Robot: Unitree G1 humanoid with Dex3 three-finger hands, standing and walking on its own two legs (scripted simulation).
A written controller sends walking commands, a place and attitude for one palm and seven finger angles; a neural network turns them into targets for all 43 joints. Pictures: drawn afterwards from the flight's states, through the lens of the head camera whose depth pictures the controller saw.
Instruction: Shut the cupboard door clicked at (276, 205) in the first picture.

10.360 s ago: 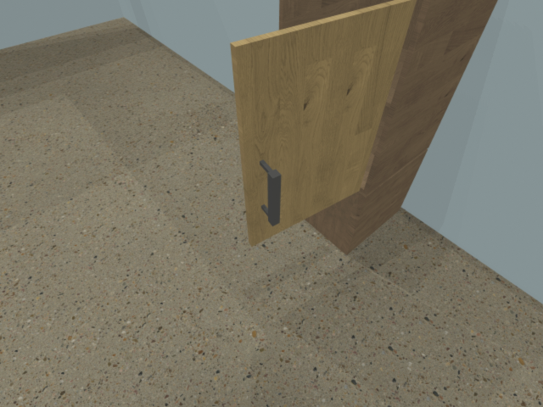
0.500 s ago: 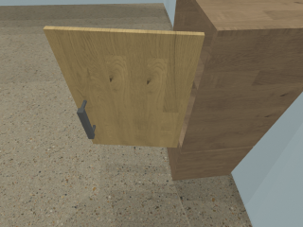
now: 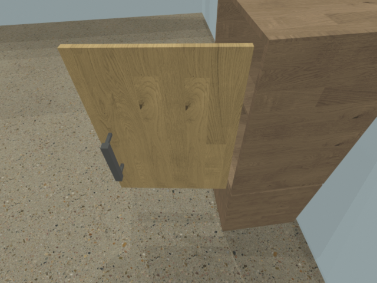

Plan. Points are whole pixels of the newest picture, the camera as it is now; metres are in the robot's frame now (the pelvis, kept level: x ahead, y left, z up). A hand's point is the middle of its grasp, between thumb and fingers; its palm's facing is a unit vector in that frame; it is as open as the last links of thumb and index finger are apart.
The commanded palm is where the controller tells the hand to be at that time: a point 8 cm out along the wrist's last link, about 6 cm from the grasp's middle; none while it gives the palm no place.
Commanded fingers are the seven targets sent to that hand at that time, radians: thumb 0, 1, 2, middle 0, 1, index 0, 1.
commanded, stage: look again from close up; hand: left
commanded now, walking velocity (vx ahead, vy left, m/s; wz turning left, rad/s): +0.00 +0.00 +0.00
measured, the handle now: (114, 158) +0.49 +0.28 -0.11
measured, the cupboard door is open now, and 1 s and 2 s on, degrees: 81 81 81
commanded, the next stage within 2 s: shuffle to correct the standing spot in 0.18 s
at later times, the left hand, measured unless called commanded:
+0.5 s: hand out of the picture +0.01 +0.19 -0.18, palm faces +0.02 -0.98 -0.20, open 7.3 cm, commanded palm none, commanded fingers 0.00 0.90 0.90 -0.20 -0.30 -0.20 -0.30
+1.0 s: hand out of the picture +0.07 +0.21 -0.17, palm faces -0.01 -0.96 -0.28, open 7.3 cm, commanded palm none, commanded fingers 0.00 0.90 0.90 -0.20 -0.30 -0.20 -0.30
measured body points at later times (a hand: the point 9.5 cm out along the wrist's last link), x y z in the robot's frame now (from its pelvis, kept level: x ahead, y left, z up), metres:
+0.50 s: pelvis +0.01 +0.01 +0.00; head +0.03 +0.01 +0.45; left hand +0.01 +0.24 -0.16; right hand +0.02 -0.22 -0.16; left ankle -0.02 +0.11 -0.74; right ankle -0.03 -0.12 -0.74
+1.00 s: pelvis +0.01 +0.01 +0.00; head +0.03 +0.00 +0.45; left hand +0.07 +0.26 -0.15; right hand +0.06 -0.23 -0.16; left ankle -0.02 +0.11 -0.74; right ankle -0.03 -0.12 -0.74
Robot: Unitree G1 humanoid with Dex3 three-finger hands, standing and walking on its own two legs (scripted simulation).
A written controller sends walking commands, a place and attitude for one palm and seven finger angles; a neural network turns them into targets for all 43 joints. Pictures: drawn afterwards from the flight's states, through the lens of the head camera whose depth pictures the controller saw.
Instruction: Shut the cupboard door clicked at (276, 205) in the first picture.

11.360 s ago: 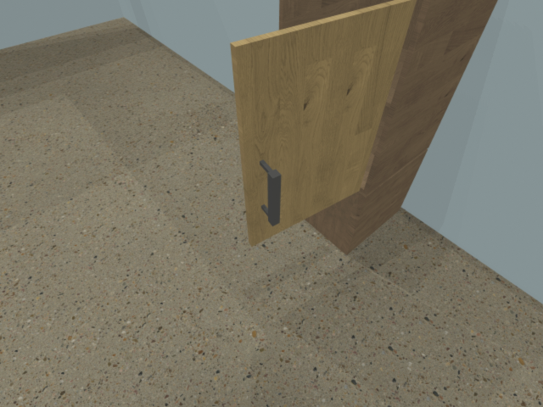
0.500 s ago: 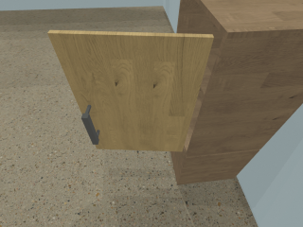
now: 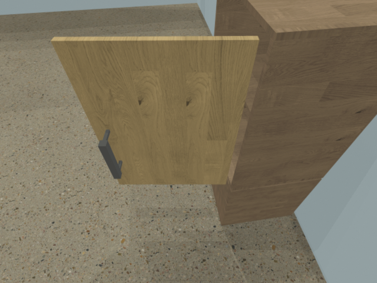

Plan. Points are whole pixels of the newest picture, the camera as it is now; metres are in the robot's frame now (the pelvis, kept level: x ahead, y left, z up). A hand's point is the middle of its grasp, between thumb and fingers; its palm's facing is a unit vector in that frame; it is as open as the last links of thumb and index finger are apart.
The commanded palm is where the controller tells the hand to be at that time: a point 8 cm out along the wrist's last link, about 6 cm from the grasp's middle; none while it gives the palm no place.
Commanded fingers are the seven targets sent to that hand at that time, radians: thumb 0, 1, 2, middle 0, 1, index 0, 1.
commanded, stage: come to a stop and stand still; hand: left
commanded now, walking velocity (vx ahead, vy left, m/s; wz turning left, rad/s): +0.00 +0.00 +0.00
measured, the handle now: (112, 155) +0.49 +0.27 -0.10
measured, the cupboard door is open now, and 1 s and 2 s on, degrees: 81 81 81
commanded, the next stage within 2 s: look again from close up in 0.44 s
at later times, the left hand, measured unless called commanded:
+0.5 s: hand out of the picture -0.05 +0.16 -0.16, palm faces +0.00 -0.98 -0.20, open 7.3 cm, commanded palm none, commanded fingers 0.00 0.90 0.90 -0.20 -0.30 -0.20 -0.30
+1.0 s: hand out of the picture -0.02 +0.15 -0.17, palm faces +0.01 -0.98 -0.19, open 7.3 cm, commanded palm none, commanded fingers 0.00 0.90 0.90 -0.20 -0.30 -0.20 -0.30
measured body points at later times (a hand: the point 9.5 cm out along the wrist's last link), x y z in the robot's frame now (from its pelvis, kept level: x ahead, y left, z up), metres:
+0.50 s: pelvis -0.04 -0.02 +0.01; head -0.03 -0.03 +0.46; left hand -0.05 +0.21 -0.15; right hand -0.07 -0.25 -0.15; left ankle -0.03 +0.10 -0.73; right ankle -0.04 -0.13 -0.73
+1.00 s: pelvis -0.02 -0.02 +0.01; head -0.01 -0.02 +0.46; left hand -0.02 +0.20 -0.15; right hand -0.01 -0.25 -0.15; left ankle -0.03 +0.10 -0.73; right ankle -0.04 -0.13 -0.73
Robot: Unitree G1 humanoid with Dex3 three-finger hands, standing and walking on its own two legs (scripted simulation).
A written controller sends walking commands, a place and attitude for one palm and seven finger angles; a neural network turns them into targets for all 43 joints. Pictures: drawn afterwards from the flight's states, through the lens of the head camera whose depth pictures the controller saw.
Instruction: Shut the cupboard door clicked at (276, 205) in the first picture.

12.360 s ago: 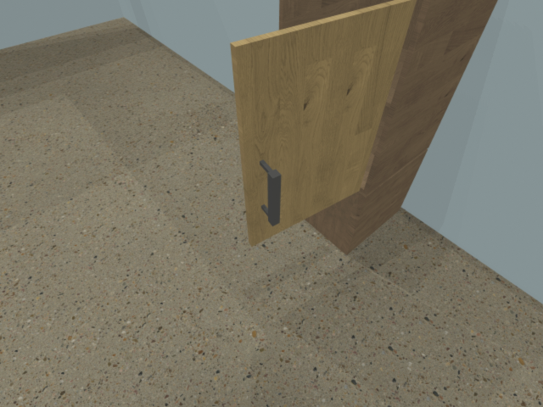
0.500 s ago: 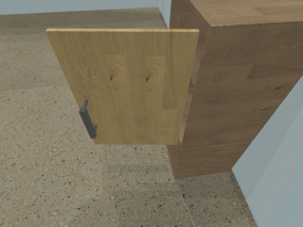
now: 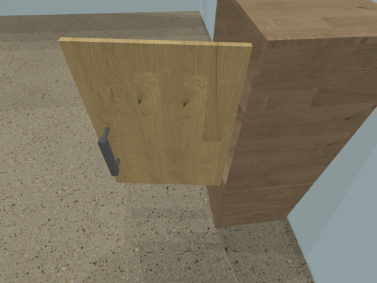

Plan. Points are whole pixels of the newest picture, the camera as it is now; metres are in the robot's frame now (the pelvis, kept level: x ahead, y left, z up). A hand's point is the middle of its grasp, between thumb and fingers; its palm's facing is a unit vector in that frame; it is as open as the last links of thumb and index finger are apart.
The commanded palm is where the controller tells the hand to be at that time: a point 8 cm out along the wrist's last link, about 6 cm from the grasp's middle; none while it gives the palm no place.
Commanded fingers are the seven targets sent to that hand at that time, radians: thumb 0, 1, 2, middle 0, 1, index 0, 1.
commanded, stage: look again from close up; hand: left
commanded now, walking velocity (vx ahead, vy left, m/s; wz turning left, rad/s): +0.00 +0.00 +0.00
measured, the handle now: (111, 152) +0.51 +0.29 -0.11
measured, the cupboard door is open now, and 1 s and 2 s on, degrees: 81 81 81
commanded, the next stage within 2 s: shuffle to correct the standing spot in 0.08 s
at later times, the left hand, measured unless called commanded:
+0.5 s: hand out of the picture +0.01 +0.20 -0.19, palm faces +0.07 -0.98 -0.19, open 7.3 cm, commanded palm none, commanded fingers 0.00 0.90 0.90 -0.20 -0.30 -0.20 -0.30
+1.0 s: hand out of the picture +0.12 +0.20 -0.17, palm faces +0.02 -0.98 -0.21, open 7.3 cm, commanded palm none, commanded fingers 0.00 0.90 0.90 -0.20 -0.30 -0.20 -0.30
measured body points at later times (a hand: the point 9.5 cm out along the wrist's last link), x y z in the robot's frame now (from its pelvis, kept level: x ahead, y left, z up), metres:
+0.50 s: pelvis +0.03 +0.02 -0.01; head +0.04 +0.03 +0.44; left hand +0.01 +0.26 -0.17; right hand +0.04 -0.21 -0.16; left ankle -0.01 +0.12 -0.74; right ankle -0.02 -0.11 -0.74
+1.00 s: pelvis +0.06 +0.03 +0.00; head +0.08 +0.02 +0.45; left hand +0.12 +0.25 -0.15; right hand +0.07 -0.19 -0.17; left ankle +0.00 +0.12 -0.74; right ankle +0.06 -0.07 -0.74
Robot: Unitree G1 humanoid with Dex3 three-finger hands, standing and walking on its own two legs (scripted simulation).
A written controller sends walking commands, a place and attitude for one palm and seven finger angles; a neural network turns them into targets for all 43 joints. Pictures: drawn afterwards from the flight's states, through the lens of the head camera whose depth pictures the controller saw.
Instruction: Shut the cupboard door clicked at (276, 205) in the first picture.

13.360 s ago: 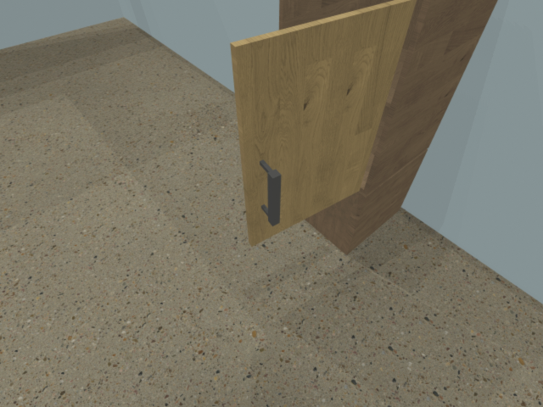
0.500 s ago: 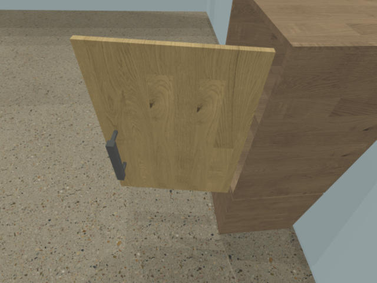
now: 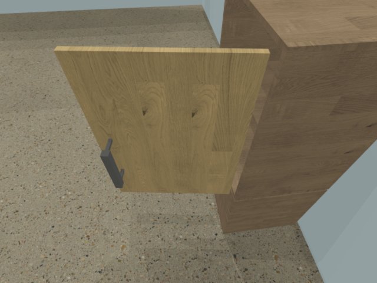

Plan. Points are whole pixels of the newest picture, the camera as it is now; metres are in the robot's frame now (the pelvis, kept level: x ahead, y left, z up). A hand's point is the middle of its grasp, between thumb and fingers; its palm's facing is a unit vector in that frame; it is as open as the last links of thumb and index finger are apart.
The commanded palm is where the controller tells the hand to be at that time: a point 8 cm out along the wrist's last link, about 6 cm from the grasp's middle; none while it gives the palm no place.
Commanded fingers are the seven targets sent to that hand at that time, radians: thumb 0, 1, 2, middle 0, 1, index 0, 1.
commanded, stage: come to a stop and stand still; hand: left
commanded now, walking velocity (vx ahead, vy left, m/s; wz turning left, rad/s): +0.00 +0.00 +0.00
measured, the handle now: (114, 164) +0.45 +0.26 -0.11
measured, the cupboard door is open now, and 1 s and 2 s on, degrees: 81 81 81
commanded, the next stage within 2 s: look again from close up in 0.48 s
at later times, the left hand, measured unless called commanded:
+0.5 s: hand out of the picture -0.02 +0.18 -0.17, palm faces +0.01 -0.98 -0.21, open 7.3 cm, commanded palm none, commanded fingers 0.00 0.90 0.90 -0.20 -0.30 -0.20 -0.30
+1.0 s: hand out of the picture -0.01 +0.16 -0.17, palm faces +0.01 -0.98 -0.19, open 7.3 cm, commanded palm none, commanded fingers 0.00 0.90 0.90 -0.20 -0.30 -0.20 -0.30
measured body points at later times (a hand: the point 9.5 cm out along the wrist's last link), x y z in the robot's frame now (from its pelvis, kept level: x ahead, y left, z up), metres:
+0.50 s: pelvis -0.02 +0.00 +0.00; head +0.00 -0.02 +0.45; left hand -0.02 +0.23 -0.15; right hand -0.03 -0.22 -0.17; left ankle -0.06 +0.09 -0.74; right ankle +0.01 -0.10 -0.74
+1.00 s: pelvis -0.01 +0.00 +0.00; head +0.01 -0.01 +0.45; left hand -0.01 +0.22 -0.16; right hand -0.02 -0.21 -0.17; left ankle -0.06 +0.09 -0.74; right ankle +0.01 -0.10 -0.74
